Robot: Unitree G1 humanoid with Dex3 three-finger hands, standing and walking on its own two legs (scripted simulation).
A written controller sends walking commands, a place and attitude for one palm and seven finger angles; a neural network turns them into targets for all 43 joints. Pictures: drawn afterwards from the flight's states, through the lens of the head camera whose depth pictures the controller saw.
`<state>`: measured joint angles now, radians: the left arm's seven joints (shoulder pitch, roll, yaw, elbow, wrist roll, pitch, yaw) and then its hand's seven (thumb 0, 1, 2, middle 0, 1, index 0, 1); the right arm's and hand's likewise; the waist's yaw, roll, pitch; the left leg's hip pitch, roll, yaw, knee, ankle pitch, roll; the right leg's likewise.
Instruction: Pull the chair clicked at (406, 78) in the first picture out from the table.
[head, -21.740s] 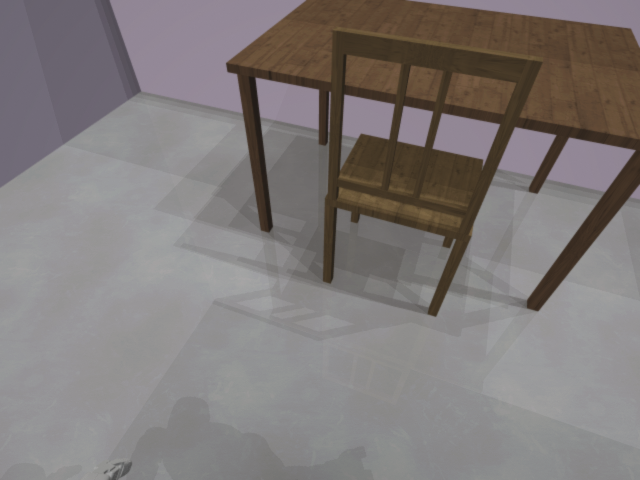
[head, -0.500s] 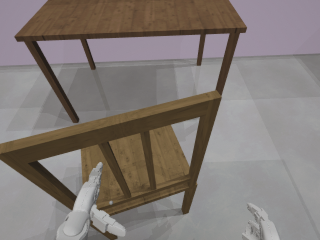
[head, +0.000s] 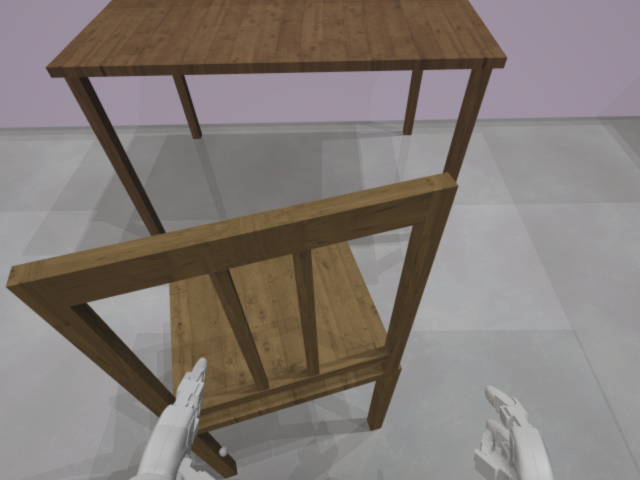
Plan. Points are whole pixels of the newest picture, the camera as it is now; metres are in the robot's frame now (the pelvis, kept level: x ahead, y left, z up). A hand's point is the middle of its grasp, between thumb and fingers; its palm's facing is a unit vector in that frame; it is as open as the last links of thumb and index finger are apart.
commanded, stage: draw the hand back to the body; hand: left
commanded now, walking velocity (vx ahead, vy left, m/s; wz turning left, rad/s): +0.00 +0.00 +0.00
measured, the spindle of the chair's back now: (245, 340) +0.31 +0.12 -0.03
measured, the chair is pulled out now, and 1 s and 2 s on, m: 0.62 0.62 0.61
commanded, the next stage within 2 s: step back with the hand held close in 1.66 s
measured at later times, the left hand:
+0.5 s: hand (177, 435) +0.17 +0.15 +0.06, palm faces -0.01 -1.00 -0.07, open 17.5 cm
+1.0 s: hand (122, 404) +0.19 +0.19 +0.11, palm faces +0.13 -0.91 -0.39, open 13.2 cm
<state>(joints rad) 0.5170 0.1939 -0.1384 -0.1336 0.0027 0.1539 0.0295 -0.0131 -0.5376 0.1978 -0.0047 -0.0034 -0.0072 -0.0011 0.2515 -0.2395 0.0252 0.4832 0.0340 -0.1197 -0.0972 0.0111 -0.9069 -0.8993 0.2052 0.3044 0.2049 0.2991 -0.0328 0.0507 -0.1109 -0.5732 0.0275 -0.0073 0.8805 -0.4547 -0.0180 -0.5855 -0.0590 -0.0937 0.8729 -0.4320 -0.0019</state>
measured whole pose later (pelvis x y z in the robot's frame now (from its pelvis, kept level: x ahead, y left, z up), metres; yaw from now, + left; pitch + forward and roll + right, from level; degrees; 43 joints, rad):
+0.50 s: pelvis -0.01 +0.00 -0.02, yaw +0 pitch +9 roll -1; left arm 0.64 0.21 0.04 -0.31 -0.22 -0.24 -0.15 -0.02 -0.55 0.20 0.00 0.00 0.00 0.00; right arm 0.20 -0.19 0.00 0.54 0.06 -0.16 -0.08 0.01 -0.91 -0.90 0.20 0.30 0.20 0.30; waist 0.01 0.06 -0.11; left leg -0.66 0.04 -0.02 1.01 -0.51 -0.02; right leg -0.67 -0.05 -0.10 0.99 -0.48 0.00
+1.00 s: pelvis +0.02 -0.01 +0.03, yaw -1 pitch -2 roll +0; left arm 0.66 0.38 0.08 -0.41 -0.09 0.06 0.10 -0.01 0.09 0.50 -0.35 -0.25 -0.14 -0.14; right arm 0.20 -0.21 0.03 0.59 0.04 -0.12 -0.14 0.01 -0.91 -0.90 0.20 0.30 0.20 0.30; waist 0.02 0.07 0.01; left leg -0.20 0.05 0.01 0.59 -0.36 -0.04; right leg -0.22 -0.02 -0.09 0.58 -0.34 -0.01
